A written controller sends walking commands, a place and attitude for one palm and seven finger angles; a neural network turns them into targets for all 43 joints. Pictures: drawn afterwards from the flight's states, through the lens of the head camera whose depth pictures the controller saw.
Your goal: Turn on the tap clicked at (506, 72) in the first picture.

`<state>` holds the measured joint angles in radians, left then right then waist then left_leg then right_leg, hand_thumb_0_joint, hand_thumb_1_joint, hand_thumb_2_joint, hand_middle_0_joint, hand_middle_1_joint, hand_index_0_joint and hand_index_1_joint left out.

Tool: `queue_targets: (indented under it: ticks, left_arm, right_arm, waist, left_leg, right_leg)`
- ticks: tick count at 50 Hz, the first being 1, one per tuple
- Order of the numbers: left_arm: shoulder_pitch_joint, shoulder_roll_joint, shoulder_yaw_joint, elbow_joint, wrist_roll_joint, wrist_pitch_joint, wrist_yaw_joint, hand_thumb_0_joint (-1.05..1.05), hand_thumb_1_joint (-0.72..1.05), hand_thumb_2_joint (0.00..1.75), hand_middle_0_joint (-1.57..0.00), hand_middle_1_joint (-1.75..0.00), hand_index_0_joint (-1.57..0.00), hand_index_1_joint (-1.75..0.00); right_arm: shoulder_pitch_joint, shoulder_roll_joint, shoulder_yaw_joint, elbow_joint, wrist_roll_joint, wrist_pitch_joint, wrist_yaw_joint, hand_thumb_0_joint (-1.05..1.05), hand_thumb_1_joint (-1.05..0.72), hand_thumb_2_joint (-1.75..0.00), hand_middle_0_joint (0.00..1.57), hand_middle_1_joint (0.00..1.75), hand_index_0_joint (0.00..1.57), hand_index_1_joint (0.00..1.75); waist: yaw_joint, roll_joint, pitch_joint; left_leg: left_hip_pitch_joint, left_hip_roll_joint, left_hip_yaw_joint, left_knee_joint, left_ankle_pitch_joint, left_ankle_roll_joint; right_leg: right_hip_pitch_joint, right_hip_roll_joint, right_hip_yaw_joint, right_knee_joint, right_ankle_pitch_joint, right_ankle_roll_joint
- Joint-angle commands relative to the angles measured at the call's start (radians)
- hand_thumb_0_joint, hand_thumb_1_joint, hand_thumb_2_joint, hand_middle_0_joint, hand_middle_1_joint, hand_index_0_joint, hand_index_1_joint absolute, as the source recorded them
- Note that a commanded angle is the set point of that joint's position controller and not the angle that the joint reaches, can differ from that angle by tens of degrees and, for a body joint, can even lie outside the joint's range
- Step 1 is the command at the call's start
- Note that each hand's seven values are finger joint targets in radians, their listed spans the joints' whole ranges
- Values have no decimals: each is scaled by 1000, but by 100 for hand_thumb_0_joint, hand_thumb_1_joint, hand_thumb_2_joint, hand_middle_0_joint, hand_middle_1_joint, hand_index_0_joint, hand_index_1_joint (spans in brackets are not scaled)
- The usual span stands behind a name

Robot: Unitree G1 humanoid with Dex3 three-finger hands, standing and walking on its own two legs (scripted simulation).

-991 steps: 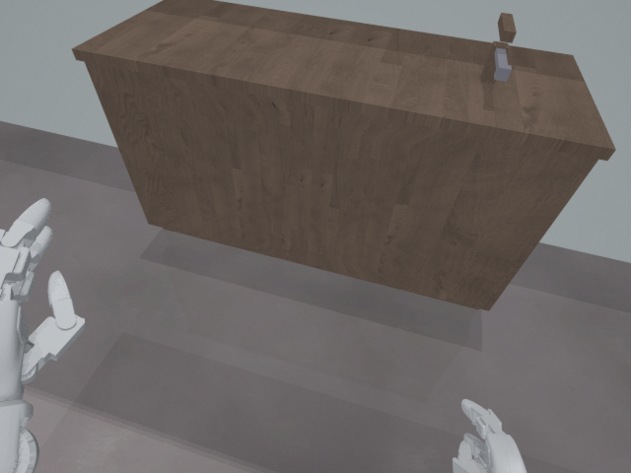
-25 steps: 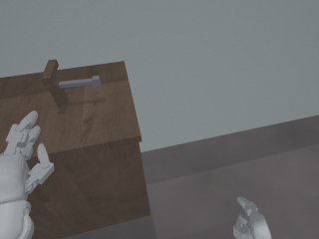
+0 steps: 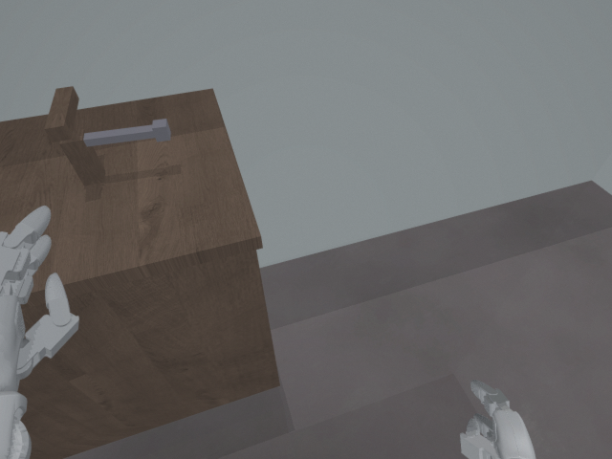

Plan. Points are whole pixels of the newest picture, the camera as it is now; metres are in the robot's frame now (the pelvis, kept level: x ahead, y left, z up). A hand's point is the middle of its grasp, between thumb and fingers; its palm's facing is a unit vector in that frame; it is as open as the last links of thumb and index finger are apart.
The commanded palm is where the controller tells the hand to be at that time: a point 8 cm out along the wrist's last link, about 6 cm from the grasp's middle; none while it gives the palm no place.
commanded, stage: step back with the hand held close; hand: left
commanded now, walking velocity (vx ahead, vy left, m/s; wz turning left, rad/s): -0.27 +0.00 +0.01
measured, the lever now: (161, 130) +0.62 +0.30 +0.11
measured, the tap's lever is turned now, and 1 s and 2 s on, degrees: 85 85 85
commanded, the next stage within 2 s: stop stepping back and stand still in 0.72 s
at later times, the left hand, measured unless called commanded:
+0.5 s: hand out of the picture +0.12 +0.26 +0.16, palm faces +0.48 -0.81 -0.34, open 7.4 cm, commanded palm +0.07 +0.30 +0.18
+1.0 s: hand out of the picture -0.01 +0.23 +0.17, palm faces +0.39 -0.84 -0.39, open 7.4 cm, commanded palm -0.05 +0.27 +0.18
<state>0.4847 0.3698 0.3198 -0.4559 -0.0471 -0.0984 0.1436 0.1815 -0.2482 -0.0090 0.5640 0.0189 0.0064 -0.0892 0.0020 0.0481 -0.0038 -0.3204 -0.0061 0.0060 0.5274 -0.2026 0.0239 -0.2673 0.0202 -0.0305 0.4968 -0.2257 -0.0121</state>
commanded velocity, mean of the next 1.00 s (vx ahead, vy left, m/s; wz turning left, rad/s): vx -0.20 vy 0.02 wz -0.03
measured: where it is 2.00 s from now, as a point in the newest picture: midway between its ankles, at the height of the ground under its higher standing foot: outside the picture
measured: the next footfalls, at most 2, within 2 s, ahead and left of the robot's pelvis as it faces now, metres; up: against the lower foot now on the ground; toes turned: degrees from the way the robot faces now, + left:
left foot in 0.54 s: +0.00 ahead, +0.12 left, +0.00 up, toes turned +4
right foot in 0.88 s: -0.21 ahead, -0.10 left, +0.00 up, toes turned +1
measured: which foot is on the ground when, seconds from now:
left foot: down 0.00-0.40, up 0.42-0.52, down 0.54-0.88, up 0.90-1.00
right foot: down 0.00-0.58, up 0.60-0.86, down 0.88-1.00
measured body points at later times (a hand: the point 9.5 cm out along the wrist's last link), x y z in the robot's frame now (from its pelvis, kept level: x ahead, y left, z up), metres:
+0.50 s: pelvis -0.08 +0.01 -0.01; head -0.08 +0.02 +0.44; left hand +0.09 +0.30 +0.18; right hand +0.11 -0.21 -0.09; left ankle -0.02 +0.11 -0.72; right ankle -0.02 -0.11 -0.74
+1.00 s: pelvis -0.21 +0.00 +0.00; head -0.22 +0.00 +0.45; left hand -0.04 +0.28 +0.19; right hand -0.04 -0.23 -0.08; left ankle -0.16 +0.10 -0.71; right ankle -0.25 -0.10 -0.74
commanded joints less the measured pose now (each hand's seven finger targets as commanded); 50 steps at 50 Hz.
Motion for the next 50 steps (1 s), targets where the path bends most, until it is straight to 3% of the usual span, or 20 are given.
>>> queue_targets:
  ticks: [1, 5, 9, 14, 17, 19, 20, 22, 25, 27, 28, 29, 31, 34, 41, 42, 44, 45, 47, 50]
  left_arm:
    - [-51, 156, 121, -182, 5, -67, 35, 0, 90, 90, -20, -30, -20, -30]
    - [-93, 155, 112, -215, 17, -87, 43, 0, 90, 90, -20, -30, -20, -30]
    - [-139, 152, 130, -225, 44, -106, 46, 0, 90, 90, -20, -30, -20, -30]
    - [-119, 146, 158, -223, 48, -126, 30, 0, 90, 90, -20, -30, -20, -30]
    - [-108, 126, 124, -225, 30, -125, 27, 0, 90, 90, -20, -30, -20, -30]
    - [-120, 144, 112, -238, 18, -115, 34, 0, 90, 90, -20, -30, -20, -30]
    - [-136, 140, 91, -245, 22, -109, 40, 0, 90, 90, -20, -30, -20, -30]
    - [-153, 161, 99, -244, 24, -103, 47, 0, 90, 90, -20, -30, -20, -30]
    - [-159, 180, 124, -253, 25, -100, 49, 0, 90, 90, -20, -30, -20, -30]
    - [-116, 178, 149, -272, 21, -111, 48, 0, 90, 90, -20, -30, -20, -30]
    - [-76, 166, 152, -257, 17, -113, 45, 0, 90, 90, -20, -30, -20, -30]
    - [-63, 179, 174, -279, 6, -118, 35, 0, 90, 90, -20, -30, -20, -30]
    - [-132, 138, 137, -328, 9, -124, 31, 0, 90, 90, -20, -30, -20, -30]
    - [-127, 101, 93, -319, -2, -111, 35, 0, 90, 90, -20, -30, -20, -30]
    - [-129, 133, 84, -287, -18, -79, 33, 0, 90, 90, -20, -30, -20, -30]
    - [-112, 157, 103, -283, -18, -84, 27, 0, 90, 90, -20, -30, -20, -30]
    - [-83, 239, 169, -284, -14, -98, 30, 0, 90, 90, -20, -30, -20, -30]
    - [-84, 204, 126, -271, -11, -85, 30, 0, 90, 90, -20, -30, -20, -30]
    - [-65, 185, 134, -230, -5, -66, 32, 0, 90, 90, -20, -30, -20, -30]
    - [-161, 158, 103, -164, 4, -67, 38, 0, 90, 90, -20, -30, -20, -30]
  right_arm:
    - [-106, -107, -32, -169, -4, -51, -10, 0, -90, -90, 20, 30, 20, 30]
    - [-102, -108, -30, -168, -5, -64, -13, 0, -90, -90, 20, 30, 20, 30]
    - [-112, -129, -33, -176, -14, -87, -19, 0, -90, -90, 20, 30, 20, 30]
    - [-101, -116, -43, -172, -22, -117, -10, 0, -90, -90, 20, 30, 20, 30]
    - [-70, -88, -39, -146, -17, -126, 3, 0, -90, -90, 20, 30, 20, 30]
    - [-67, -79, -45, -126, -12, -121, 7, 0, -90, -90, 20, 30, 20, 30]
    - [-66, -70, -39, -114, -14, -116, 7, 0, -90, -90, 20, 30, 20, 30]
    - [-86, -56, -31, -111, -18, -108, 6, 0, -90, -90, 20, 30, 20, 30]
    - [-94, -60, -19, -108, -19, -98, -6, 0, -90, -90, 20, 30, 20, 30]
    - [-109, -100, -36, -134, -11, -99, -13, 0, -90, -90, 20, 30, 20, 30]
    - [-102, -97, -43, -143, -2, -104, -8, 0, -90, -90, 20, 30, 20, 30]
    - [-113, -102, -43, -146, -20, -112, -6, 0, -90, -90, 20, 30, 20, 30]
    - [-101, -79, -50, -121, -42, -137, 5, 0, -90, -90, 20, 30, 20, 30]
    - [-99, -84, -57, -96, -31, -165, 18, 0, -90, -90, 20, 30, 20, 30]
    - [-137, -72, -32, -83, -33, -150, 27, 0, -90, -90, 20, 30, 20, 30]
    - [-128, -68, -34, -89, -30, -138, 29, 0, -90, -90, 20, 30, 20, 30]
    - [-122, -49, -33, -95, -31, -113, 31, 0, -90, -90, 20, 30, 20, 30]
    - [-118, -60, -42, -100, -11, -118, 23, 0, -90, -90, 20, 30, 20, 30]
    - [-93, -52, -18, -100, -7, -117, 13, 0, -90, -90, 20, 30, 20, 30]
    - [-83, -69, -20, -86, -13, -115, 1, 0, -90, -90, 20, 30, 20, 30]
  waist:
    - [7, 0, -126]
    - [1, 12, -94]
    - [7, 124, -61]
    - [16, 132, -101]
    - [4, -46, -131]
    - [-5, -178, -131]
    - [-9, -202, -117]
    - [-12, -190, -118]
    - [-14, -108, -91]
    - [13, 81, -148]
    - [21, 105, -198]
    - [21, 224, -207]
    - [13, 202, -175]
    - [16, 130, -186]
    - [18, 167, -173]
    - [15, 116, -171]
    - [19, -131, -181]
    - [24, -264, -161]
    - [-3, -194, -142]
    - [-22, -115, -107]
  left_leg:
    - [-37, 105, -100, -98, 49, 14]
    - [-94, 101, -116, -129, -163, 21]
    - [-340, 167, -220, -293, -481, 65]
    - [-406, 197, -255, -305, -492, 93]
    - [-197, 99, -122, -104, -273, 28]
    - [-19, 20, -23, 145, -178, -23]
    - [18, 4, -12, 240, -139, -33]
    - [-13, 10, -30, 295, -140, -37]
    - [12, 46, -39, 33, -4, -27]
    - [-12, 171, -139, -120, 237, 19]
    - [-3, 216, -151, -136, 327, 34]
    - [-82, 276, -242, -222, 307, 71]
    - [-139, 350, -296, -283, 168, 130]
    - [63, 311, -193, -228, 211, 110]
    - [14, 199, -124, -343, -136, 5]
    - [33, 138, -62, -261, -174, -27]
    - [120, 6, 65, 125, -119, -80]
    - [23, -35, 12, 301, -145, -69]
    - [-110, 11, -42, 338, -133, -44]
    - [-4, 24, 3, 71, -47, -24]
  right_leg:
    - [47, -79, 81, -68, 58, 5]
    - [18, -82, 96, -91, -66, -1]
    - [182, 3, 50, 67, -110, 27]
    - [281, 42, 56, 169, -12, 22]
    - [98, -56, 166, -25, 16, -23]
    - [-139, -210, 339, -209, -116, -85]
    - [-191, -276, 369, -232, -60, -119]
    - [-146, -305, 332, -180, 190, -134]
    - [-109, -212, 198, -66, 274, -61]
    - [-12, -33, 93, 64, 197, 20]
    - [31, 5, 61, 133, 105, 31]
    - [51, 38, 46, 272, -85, 40]
    - [10, 51, 101, 522, -256, 32]
    - [-104, 34, 70, 412, -264, 37]
    - [111, 65, -1, -102, -147, -1]
    - [104, 26, 20, -221, -103, -23]
    - [-116, -231, 255, -352, -117, -99]
    - [-127, -295, 322, -307, -22, -123]
    - [1, -272, 238, -174, 249, -134]
    - [19, -217, 178, -147, 153, -83]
